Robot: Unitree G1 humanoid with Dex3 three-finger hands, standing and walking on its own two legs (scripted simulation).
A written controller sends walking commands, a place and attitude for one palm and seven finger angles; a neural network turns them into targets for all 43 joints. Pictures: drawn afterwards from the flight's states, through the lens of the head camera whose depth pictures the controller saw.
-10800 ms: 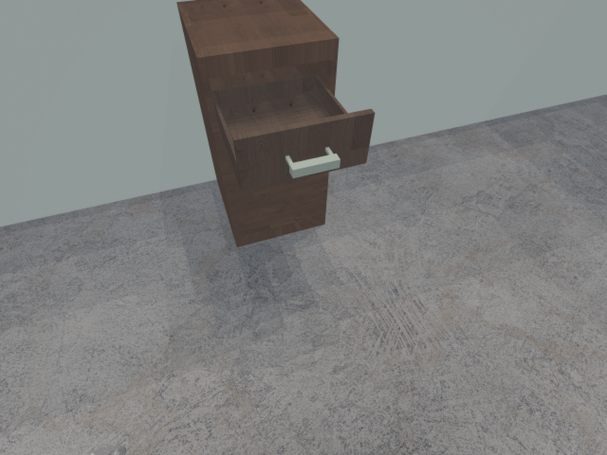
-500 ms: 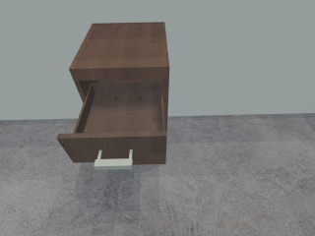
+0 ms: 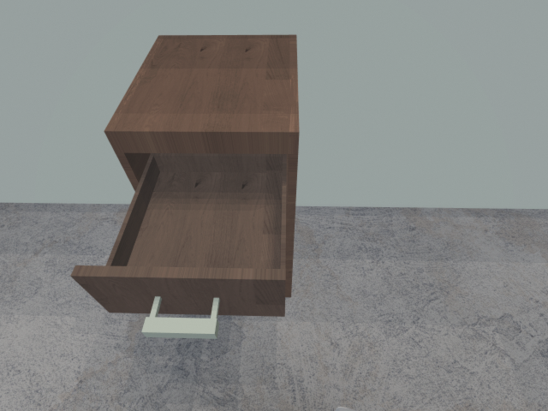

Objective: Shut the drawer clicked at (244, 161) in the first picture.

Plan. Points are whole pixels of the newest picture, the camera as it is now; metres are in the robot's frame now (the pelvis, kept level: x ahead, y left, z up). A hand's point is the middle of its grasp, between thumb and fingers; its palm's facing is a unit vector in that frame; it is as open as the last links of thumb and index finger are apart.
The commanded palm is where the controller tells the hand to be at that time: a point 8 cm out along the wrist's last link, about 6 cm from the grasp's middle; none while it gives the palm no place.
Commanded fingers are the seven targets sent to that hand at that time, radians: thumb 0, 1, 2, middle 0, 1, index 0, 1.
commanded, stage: come to a stop and stand still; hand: left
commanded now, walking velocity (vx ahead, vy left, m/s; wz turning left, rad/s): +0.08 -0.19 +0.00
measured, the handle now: (184, 315) +0.28 +0.19 -0.10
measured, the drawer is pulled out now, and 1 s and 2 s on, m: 0.30 0.30 0.30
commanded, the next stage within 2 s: look again from close up in 1.68 s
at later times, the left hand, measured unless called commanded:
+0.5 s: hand out of the picture +0.07 +0.15 -0.17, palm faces +0.05 -0.97 -0.25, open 7.3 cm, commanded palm none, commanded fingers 0.00 0.90 0.90 -0.20 -0.30 -0.20 -0.30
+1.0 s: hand out of the picture +0.04 +0.18 -0.16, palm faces +0.01 -0.97 -0.24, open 7.4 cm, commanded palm none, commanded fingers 0.00 0.90 0.90 -0.20 -0.30 -0.20 -0.30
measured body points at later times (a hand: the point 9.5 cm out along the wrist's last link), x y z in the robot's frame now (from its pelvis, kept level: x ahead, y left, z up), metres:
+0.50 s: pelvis +0.02 -0.04 +0.00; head +0.05 -0.05 +0.44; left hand +0.06 +0.20 -0.15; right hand +0.06 -0.27 -0.17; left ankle +0.04 +0.05 -0.73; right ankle +0.05 -0.12 -0.73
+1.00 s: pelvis -0.01 -0.01 +0.00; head -0.01 -0.02 +0.45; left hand +0.04 +0.23 -0.14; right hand +0.00 -0.24 -0.16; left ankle -0.01 +0.08 -0.73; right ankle +0.05 -0.12 -0.73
